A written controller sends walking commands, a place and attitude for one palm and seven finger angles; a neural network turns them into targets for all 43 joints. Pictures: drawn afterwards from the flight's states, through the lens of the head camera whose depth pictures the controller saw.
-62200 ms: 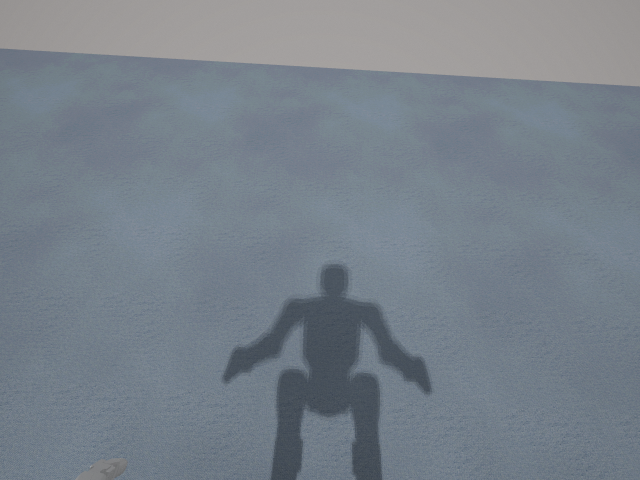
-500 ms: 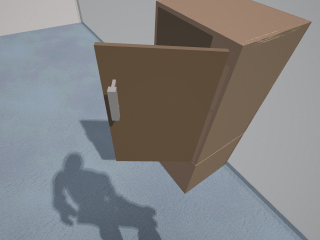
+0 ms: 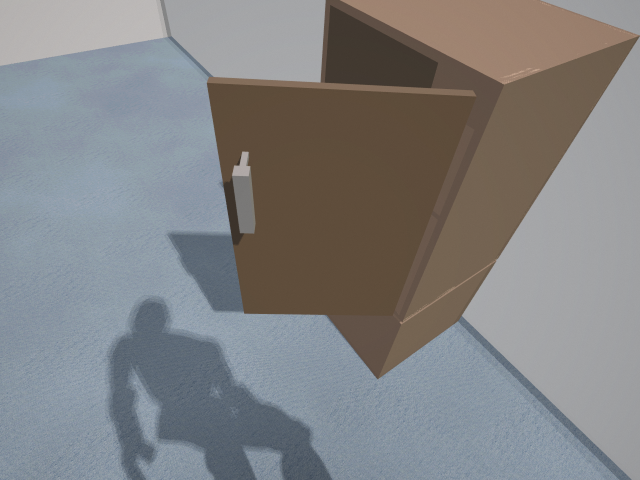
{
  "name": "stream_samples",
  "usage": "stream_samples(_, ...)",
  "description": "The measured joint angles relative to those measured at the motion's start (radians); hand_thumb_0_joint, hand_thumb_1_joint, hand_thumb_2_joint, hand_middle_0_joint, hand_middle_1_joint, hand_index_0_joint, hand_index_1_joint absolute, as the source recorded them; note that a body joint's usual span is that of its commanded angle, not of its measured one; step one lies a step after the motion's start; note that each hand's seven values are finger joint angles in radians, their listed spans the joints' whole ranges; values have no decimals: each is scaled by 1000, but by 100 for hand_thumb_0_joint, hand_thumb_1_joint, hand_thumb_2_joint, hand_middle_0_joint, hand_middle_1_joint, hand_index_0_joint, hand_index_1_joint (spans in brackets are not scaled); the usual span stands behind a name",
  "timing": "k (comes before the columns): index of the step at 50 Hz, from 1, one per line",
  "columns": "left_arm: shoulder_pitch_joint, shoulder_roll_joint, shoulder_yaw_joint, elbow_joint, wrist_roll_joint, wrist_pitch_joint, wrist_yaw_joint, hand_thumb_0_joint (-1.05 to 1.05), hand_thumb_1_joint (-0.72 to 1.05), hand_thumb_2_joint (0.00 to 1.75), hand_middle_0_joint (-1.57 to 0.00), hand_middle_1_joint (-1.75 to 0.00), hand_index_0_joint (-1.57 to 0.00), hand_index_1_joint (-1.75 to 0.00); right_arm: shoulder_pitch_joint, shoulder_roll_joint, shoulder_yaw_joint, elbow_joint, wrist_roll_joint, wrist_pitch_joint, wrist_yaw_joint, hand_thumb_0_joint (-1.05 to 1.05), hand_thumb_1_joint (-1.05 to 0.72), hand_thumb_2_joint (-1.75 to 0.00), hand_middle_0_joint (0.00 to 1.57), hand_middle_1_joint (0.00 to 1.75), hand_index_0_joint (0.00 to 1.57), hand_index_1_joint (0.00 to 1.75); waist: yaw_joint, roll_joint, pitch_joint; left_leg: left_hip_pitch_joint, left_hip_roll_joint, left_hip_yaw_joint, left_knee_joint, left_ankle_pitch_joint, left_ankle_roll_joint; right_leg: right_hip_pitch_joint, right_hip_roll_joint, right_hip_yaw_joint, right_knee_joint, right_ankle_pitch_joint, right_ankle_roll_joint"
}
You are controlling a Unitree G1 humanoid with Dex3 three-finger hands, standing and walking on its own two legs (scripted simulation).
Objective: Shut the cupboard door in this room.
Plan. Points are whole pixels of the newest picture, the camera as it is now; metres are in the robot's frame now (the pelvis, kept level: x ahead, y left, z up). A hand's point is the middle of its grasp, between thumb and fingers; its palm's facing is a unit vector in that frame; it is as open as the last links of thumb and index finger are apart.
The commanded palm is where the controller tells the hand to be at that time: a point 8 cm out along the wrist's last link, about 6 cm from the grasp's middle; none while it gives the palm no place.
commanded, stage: look again from close up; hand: left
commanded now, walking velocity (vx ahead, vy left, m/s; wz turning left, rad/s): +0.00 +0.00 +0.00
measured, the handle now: (246, 192) +0.52 +0.16 +0.05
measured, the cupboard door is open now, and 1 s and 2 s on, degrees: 56 56 56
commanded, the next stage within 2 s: shuffle to correct the standing spot in 0.44 s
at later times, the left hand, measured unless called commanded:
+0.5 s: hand out of the picture -0.01 +0.16 -0.18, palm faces +0.01 -0.98 -0.17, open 7.4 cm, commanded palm none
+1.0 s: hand out of the picture +0.02 +0.11 -0.18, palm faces +0.07 -0.99 -0.15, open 7.4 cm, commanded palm none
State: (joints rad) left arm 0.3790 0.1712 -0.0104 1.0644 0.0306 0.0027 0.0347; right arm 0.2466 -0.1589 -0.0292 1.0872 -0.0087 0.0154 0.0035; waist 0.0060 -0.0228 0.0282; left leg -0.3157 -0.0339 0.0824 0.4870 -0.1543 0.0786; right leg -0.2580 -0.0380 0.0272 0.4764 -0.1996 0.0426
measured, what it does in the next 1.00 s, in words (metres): shifts its weight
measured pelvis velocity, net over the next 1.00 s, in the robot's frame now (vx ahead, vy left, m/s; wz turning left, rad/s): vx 0.07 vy -0.04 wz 0.02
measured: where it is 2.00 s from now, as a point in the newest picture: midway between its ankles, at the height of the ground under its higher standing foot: outside the picture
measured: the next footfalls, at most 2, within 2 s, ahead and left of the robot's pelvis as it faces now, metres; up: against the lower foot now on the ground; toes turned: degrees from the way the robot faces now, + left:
none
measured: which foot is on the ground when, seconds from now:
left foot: down 0.00-1.00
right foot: down 0.00-1.00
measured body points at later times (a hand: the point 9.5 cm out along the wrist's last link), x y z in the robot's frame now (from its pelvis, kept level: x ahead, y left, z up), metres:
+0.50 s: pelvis +0.01 +0.00 +0.00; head +0.02 +0.01 +0.45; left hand -0.01 +0.22 -0.16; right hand +0.02 -0.23 -0.15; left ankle +0.07 +0.06 -0.73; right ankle +0.04 -0.16 -0.73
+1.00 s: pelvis +0.07 -0.04 +0.00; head +0.09 -0.03 +0.45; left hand +0.01 +0.16 -0.16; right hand +0.07 -0.26 -0.16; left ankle +0.07 +0.06 -0.73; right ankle +0.04 -0.16 -0.73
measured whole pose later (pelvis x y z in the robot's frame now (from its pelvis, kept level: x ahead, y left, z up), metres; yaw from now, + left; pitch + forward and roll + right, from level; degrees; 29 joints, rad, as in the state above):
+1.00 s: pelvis +0.07 -0.04 +0.00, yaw +1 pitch +0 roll -1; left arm 0.40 0.13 0.02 1.09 0.02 0.00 0.02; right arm 0.28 -0.12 -0.04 1.13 -0.02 0.00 -0.02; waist 0.00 -0.01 0.02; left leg -0.27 0.01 0.03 0.54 -0.28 0.02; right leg -0.19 0.00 -0.03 0.50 -0.32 0.00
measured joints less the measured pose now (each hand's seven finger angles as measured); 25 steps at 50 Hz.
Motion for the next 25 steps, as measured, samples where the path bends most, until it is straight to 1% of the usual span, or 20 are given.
stream_samples(5, -4, -15, 0, 7, 2, -2, 1, 1, 91, 90, -20, -30, -20, -30, 0, 9, -2, 10, 1, 0, -3, 1, -92, -90, 20, 30, 20, 30, 0, -1, -1, 6, -6, 3, -10, 2, 4, 1, -5, 4, -1, -3, -3)
stream_samples(10, -8, -24, 2, 10, 2, -6, 3, 1, 91, 90, -20, -30, -20, -30, 0, 10, -4, 16, 2, 0, -4, 1, -92, -90, 20, 30, 20, 30, 0, 0, 1, 11, -9, 6, -18, 4, 5, 4, -8, 7, -5, -1, 2)
stream_samples(25, -25, -21, 5, 23, -1, -10, 6, 0, 91, 90, -20, -30, -20, -30, 2, 12, -1, 32, 3, -6, -6, 1, -92, -90, 20, 30, 20, 30, -6, 7, 4, 34, -7, 6, -46, 6, -2, 23, -5, 8, -28, 1, 9)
